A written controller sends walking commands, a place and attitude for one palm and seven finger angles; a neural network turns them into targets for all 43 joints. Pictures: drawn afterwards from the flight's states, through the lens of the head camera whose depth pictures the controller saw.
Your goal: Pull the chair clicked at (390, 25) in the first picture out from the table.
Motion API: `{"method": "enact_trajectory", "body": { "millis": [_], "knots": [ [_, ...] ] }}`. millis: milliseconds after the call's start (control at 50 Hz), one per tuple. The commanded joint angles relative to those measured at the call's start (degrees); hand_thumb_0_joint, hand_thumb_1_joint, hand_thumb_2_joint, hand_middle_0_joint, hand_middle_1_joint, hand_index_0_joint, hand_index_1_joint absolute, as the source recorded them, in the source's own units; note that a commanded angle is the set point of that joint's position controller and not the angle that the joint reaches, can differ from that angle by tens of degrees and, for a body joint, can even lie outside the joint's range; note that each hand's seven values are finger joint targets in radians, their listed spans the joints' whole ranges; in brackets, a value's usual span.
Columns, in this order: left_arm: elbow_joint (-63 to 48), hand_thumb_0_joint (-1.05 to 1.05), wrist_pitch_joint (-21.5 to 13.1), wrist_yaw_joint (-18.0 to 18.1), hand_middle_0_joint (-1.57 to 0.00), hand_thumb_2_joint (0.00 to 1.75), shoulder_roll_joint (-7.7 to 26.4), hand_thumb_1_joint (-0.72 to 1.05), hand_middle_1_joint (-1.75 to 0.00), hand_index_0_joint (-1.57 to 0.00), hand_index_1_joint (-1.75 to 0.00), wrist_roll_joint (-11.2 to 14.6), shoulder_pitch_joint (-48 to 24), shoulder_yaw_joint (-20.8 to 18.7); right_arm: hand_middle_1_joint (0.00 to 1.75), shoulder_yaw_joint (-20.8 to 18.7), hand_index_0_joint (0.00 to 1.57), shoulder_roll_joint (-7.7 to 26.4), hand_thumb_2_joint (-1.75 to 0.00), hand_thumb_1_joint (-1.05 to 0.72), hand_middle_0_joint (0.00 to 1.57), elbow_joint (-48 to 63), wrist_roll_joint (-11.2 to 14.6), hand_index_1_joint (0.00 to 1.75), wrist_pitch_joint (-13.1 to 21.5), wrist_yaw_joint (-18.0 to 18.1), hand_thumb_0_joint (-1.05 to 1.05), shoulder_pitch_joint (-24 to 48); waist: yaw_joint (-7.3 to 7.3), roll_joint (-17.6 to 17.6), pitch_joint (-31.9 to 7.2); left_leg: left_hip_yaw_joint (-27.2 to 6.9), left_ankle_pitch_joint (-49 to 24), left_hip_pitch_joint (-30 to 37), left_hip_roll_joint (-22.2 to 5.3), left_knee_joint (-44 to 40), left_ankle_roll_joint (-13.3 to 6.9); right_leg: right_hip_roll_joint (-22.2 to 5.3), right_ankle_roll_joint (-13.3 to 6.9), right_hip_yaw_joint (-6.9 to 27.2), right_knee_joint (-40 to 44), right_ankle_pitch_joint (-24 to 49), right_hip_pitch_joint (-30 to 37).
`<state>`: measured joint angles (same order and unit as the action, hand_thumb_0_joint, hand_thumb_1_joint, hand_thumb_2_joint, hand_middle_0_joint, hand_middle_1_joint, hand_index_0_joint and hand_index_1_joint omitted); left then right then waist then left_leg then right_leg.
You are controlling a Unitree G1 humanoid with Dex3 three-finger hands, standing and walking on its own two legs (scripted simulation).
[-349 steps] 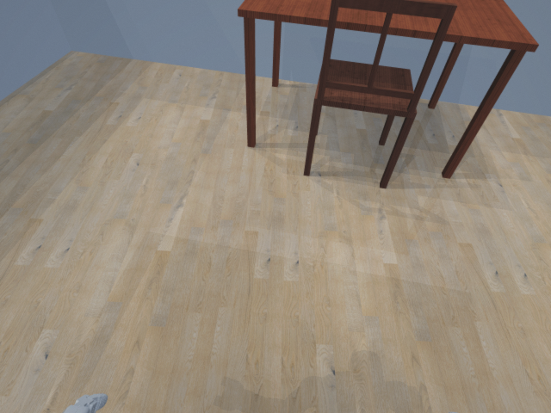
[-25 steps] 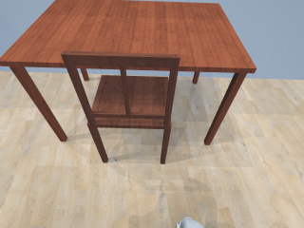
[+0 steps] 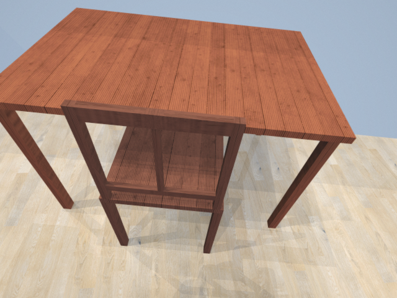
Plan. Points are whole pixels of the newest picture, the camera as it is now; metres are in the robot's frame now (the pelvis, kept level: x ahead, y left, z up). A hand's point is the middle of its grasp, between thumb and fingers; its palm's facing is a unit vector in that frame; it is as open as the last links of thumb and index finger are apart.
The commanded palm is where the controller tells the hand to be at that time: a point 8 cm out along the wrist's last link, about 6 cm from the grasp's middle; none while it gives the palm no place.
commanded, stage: come to a stop and stand still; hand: left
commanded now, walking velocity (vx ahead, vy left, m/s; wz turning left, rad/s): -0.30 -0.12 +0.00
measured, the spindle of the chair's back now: (158, 162) +0.47 +0.15 -0.07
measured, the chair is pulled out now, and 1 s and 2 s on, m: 0.00 0.00 0.00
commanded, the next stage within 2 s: none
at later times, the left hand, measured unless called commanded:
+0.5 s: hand out of the picture +0.02 +0.14 -0.16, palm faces +0.00 -0.97 -0.26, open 7.3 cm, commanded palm none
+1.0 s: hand out of the picture -0.01 +0.21 -0.17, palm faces +0.01 -0.97 -0.25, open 7.3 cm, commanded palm none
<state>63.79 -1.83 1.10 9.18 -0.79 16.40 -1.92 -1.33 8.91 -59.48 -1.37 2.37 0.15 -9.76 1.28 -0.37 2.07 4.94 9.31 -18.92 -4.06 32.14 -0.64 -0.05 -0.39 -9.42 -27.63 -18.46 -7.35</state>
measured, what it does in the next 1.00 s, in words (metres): steps on the spot: right foot, then left foot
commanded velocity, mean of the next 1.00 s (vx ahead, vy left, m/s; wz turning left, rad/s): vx -0.02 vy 0.04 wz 0.00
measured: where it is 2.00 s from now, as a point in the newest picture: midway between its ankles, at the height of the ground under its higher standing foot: outside the picture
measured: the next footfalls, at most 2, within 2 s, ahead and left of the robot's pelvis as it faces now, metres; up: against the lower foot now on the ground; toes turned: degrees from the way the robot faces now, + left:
right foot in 0.42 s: +0.02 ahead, -0.16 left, +0.00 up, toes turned -4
left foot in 0.84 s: +0.02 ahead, +0.09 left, +0.00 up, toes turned +3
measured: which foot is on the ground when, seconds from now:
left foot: down 0.00-0.46, up 0.48-0.82, down 0.84-1.00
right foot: down 0.00-0.02, up 0.04-0.40, down 0.42-1.00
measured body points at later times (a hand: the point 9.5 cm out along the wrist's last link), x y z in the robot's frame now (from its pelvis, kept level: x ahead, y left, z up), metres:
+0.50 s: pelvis -0.01 -0.05 +0.01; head +0.00 -0.07 +0.46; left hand +0.02 +0.19 -0.14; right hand +0.03 -0.29 -0.16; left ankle +0.05 +0.09 -0.72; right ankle -0.02 -0.17 -0.73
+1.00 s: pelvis -0.04 +0.02 +0.00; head -0.03 +0.02 +0.45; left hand -0.01 +0.26 -0.15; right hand +0.03 -0.22 -0.15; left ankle -0.05 +0.10 -0.73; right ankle -0.02 -0.16 -0.73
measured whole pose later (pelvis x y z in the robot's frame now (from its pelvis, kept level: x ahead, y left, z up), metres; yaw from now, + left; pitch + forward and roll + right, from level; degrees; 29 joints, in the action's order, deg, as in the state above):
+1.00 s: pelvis -0.04 +0.02 +0.00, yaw -1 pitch -2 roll -1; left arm 58.8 1.2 2.0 11.8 -1.2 15.6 -0.4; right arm -0.2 10.9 -54.1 -1.2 -0.7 0.4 -13.4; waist 0.9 0.6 2.1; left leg 4.5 20.1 -12.1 0.9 34.1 -3.1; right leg -6.0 1.4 -0.5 -32.3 -15.9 -14.6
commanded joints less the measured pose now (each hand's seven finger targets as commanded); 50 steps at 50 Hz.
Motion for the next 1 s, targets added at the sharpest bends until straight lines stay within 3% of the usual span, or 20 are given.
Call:
{"method": "enact_trajectory", "body": {
  "millis": [0, 60, 120, 220, 280, 340, 360, 380, 400, 440, 500, 600, 660, 740, 760, 800, 820, 860, 900, 980],
  "knots": [
    [-0.4, 0.0, 1.5, 1.3, -0.2, 0.9, 2.5, 0.9, -0.3, -0.2, -0.3, 0.7, 6.4, 0.7, 0.3, -0.2, 0.2, 8.4, -0.9, -0.9, 0.2, -0.7, 0.7, 0.3, -0.3, 2.2, 0.0, -4.1, 0.4, 15.7, -2.7, -14.0, -33.3, 9.4, -14.1, -14.0, -6.1, -3.6, 1.7, 4.7, -4.8, -6.9, -4.2],
    [-0.5, 0.0, 2.7, 1.5, -0.2, 0.9, 5.2, 0.9, -0.3, -0.2, -0.3, 0.4, 5.5, 0.3, 0.3, -0.9, 0.2, 8.3, -0.9, -0.9, 0.2, -0.6, 0.9, 0.3, -1.1, 3.3, 0.0, -3.7, -0.6, 11.2, -3.5, -13.4, -48.5, 16.0, -15.1, -12.6, -8.3, -4.0, 1.9, 8.0, -13.8, -10.6, -10.6],
    [-2.3, 0.0, 3.6, 1.4, -0.2, 0.9, 5.5, 0.9, -0.3, -0.2, -0.3, 0.0, 4.0, -0.8, 0.3, -2.6, 0.2, 10.3, -0.9, -0.9, 0.2, 0.6, 0.8, 0.3, -2.3, 3.6, 0.0, -3.5, -1.65, 6.0, -6.2, -12.0, -49.7, 17.8, -16.8, -10.6, -10.8, -3.3, 2.3, 9.9, -24.9, -12.2, -14.5],
    [-5.6, 0.0, 4.7, 1.2, -0.2, 0.9, 4.0, 0.9, -0.3, -0.2, -0.3, -0.2, 2.9, -1.7, 0.3, -3.5, 0.2, 10.0, -0.9, -0.9, 0.2, 3.3, 0.3, 0.3, -3.2, 2.8, 0.0, 0.1, -1.18, 6.0, -7.7, -8.2, -31.6, 13.1, -15.0, -11.3, -10.3, -2.6, 2.8, 10.1, -29.4, -9.6, -16.0],
    [-6.1, 0.0, 4.3, 1.0, -0.2, 0.9, 3.0, 0.9, -0.3, -0.2, -0.3, -0.2, 3.0, -1.1, 0.3, -3.6, 0.2, 9.7, -0.9, -0.9, 0.2, 3.5, -0.1, 0.3, -3.4, 2.0, 0.0, 1.3, -1.26, 11.1, -7.0, -8.7, -14.6, 8.9, -13.4, -13.6, -8.7, -3.1, 2.0, 7.9, -18.2, -8.9, -10.8],
    [-3.5, 0.0, 2.9, 1.1, -0.2, 0.9, 3.0, 0.9, -0.3, -0.2, -0.3, -0.5, 7.4, -0.4, 0.3, -3.2, 0.2, 8.3, -0.9, -0.9, 0.2, 2.6, 0.5, 0.3, -3.6, 1.1, 0.0, 1.4, 0.94, 7.9, -6.2, -6.9, 5.4, 2.8, -8.2, -11.5, -4.5, -2.2, 1.9, 5.1, 0.9, 3.6, -0.4],
    [-3.3, 0.0, 2.3, 1.4, -0.2, 0.9, 5.3, 0.9, -0.3, -0.2, -0.3, -0.8, 6.8, -0.2, 0.3, -2.7, 0.2, 5.9, -0.9, -0.9, 0.2, 2.3, 1.0, 0.3, -3.6, 0.8, 0.0, 0.1, 0.44, 1.9, -4.0, -4.7, 11.6, 0.4, -4.2, -8.0, -1.5, -5.0, 1.3, 9.2, 7.7, 4.0, 0.2],
    [-4.3, 0.0, 1.6, 1.4, -0.2, 0.9, 8.6, 0.9, -0.3, -0.2, -0.3, -0.9, 3.4, -0.2, 0.3, -2.0, 0.2, 3.0, -0.9, -0.9, 0.2, 2.9, 1.5, 0.3, -4.0, 0.5, 0.0, -0.8, -1.29, -6.6, -1.7, -2.0, 15.2, -0.4, 0.0, -3.2, 1.6, -14.0, -2.2, 21.0, 14.1, -3.1, -5.5],
    [-6.0, 0.0, 1.9, 1.1, -0.2, 0.9, 11.9, 0.9, -0.3, -0.2, -0.3, -0.8, -0.2, -0.6, 0.3, -1.7, 0.2, 3.0, -0.9, -0.9, 0.2, 3.5, 1.1, 0.3, -4.6, -0.1, 0.0, -0.1, -1.7, -6.4, 2.6, -1.7, 15.3, 2.5, 1.3, -1.1, 2.3, -19.0, -5.0, 24.7, 19.2, -12.1, -14.6],
    [-6.3, 0.0, 1.5, 1.2, -0.2, 0.9, 13.2, 0.9, -0.3, -0.2, -0.3, -0.6, -2.1, -1.5, 0.3, -2.1, 0.2, 5.7, -0.9, -0.9, 0.2, 3.7, 0.3, 0.3, -5.1, -0.2, 0.0, 1.7, 0.12, -14.0, 5.6, -3.9, 13.6, -0.5, 1.5, 5.3, 1.9, -19.4, -6.8, 28.6, 20.6, -7.7, -15.4],
    [-6.8, 0.0, 1.4, 1.1, -0.2, 0.9, 12.1, 0.9, -0.3, -0.2, -0.3, -0.5, -3.4, -1.8, 0.3, -2.4, 0.2, 6.5, -0.9, -0.9, 0.2, 1.6, 0.5, 0.3, -4.7, -0.3, 0.0, -2.5, -0.6, -7.6, 2.6, -4.1, 12.3, -2.3, 2.4, 11.3, 2.1, -17.9, -7.4, 22.2, 15.8, 4.9, -8.2],
    [-5.7, 0.0, 1.3, 1.5, -0.2, 0.9, 11.9, 0.9, -0.3, -0.2, -0.3, -0.6, 1.6, -2.5, 0.3, -2.3, 0.2, 6.5, -0.9, -0.9, 0.2, 3.0, 0.7, 0.3, -4.5, 0.2, 0.0, -2.5, 1.67, -8.3, -0.8, -3.9, 14.8, -6.4, 3.2, 14.2, 3.4, -18.8, -9.3, 19.0, 8.9, 29.8, 3.0],
    [-5.3, 0.0, 1.6, 1.9, -0.2, 0.9, 12.4, 0.9, -0.3, -0.2, -0.3, -0.9, 3.0, -2.8, 0.3, -2.0, 0.2, 6.0, -0.9, -0.9, 0.2, 4.1, 0.9, 0.3, -4.5, 0.5, 0.0, -1.6, 2.53, -9.9, -2.1, -3.9, 16.5, -5.3, 3.3, 10.7, 3.4, -19.3, -9.9, 19.7, 7.0, 35.8, 4.8],
    [-5.7, 0.0, 2.1, 1.8, -0.2, 0.9, 12.1, 0.9, -0.3, -0.2, -0.3, -0.6, -1.5, -2.7, 0.3, -1.6, 0.2, 5.0, -0.9, -0.9, 0.2, 2.3, 1.0, 0.3, -3.7, 0.8, 0.0, -6.7, -0.4, -10.7, -4.0, -2.2, 7.3, 7.5, 4.1, -5.7, 2.9, -15.8, -6.6, 17.1, 4.9, 25.3, -1.8],
    [-5.1, 0.0, 0.2, 3.9, -0.2, 0.9, 11.3, 0.9, -0.3, -0.2, -0.3, -0.8, 1.4, -1.4, 0.3, -1.5, 0.2, 8.3, -0.9, -0.9, 0.2, 5.2, 0.8, 0.3, -1.9, 0.5, 0.0, -7.4, -2.43, -3.3, -8.1, -0.8, 4.6, 6.9, 2.6, -4.4, 2.7, -13.3, -3.8, 16.9, -4.4, 45.2, 3.9],
    [-8.5, 0.0, 0.7, 2.9, -0.2, 0.9, 10.1, 0.9, -0.3, -0.2, -0.3, -0.1, -0.1, -1.0, 0.3, -1.0, 0.2, 8.5, -0.9, -0.9, 0.2, 6.8, 0.2, 0.3, -1.7, 0.1, 0.0, -8.1, -1.72, 6.8, -10.7, -4.6, -2.2, 6.7, -2.3, -7.6, -0.1, -8.6, -2.1, 9.7, -8.2, 20.3, 1.4],
    [-9.0, 0.0, 0.9, 2.5, -0.2, 0.9, 8.4, 0.9, -0.3, -0.2, -0.3, 0.1, 0.7, -0.7, 0.3, -0.9, 0.2, 9.9, -0.9, -0.9, 0.2, 7.7, -0.2, 0.3, -2.1, 0.4, 0.0, -6.5, -0.54, 6.1, -7.0, -6.4, -5.5, 3.5, -4.1, -4.3, -1.4, -6.8, -1.4, 8.4, -5.8, 12.4, -2.2],
    [-8.7, 0.0, 2.1, 1.8, -0.2, 0.9, 8.1, 0.9, -0.3, -0.2, -0.3, -0.5, -1.3, 0.1, 0.3, -0.3, 0.2, 9.6, -0.9, -0.9, 0.2, 8.5, 0.2, 0.3, -2.0, 0.3, 0.0, -5.3, -1.13, 10.8, 1.5, -9.7, -5.7, -0.5, -4.0, -9.2, -2.0, -3.9, -0.5, 6.2, -5.3, 0.3, -5.8],
    [-8.5, 0.0, 2.4, 1.2, -0.2, 0.9, 7.6, 0.9, -0.3, -0.2, -0.3, -0.5, -0.3, 0.7, 0.3, -0.1, 0.2, 10.1, -0.9, -0.9, 0.2, 8.8, 0.2, 0.3, -1.9, 0.5, 0.0, -4.8, -0.59, 8.8, 4.9, -10.6, -1.4, -2.1, -4.2, -11.9, -2.8, -3.1, -0.5, 6.4, -4.3, -1.1, -6.4],
    [-8.6, 0.0, 2.2, 0.7, -0.2, 0.9, 7.8, 0.9, -0.3, -0.2, -0.3, -0.5, 1.0, 1.3, 0.3, -0.2, 0.2, 10.1, -0.9, -0.9, 0.2, 8.9, 0.3, 0.3, -1.8, 0.4, 0.0, -4.5, -0.85, 2.1, 4.5, -10.3, 14.1, -1.1, -2.2, -15.2, -2.1, -4.2, -0.7, 9.1, -0.9, 1.7, -7.0]
  ]
}}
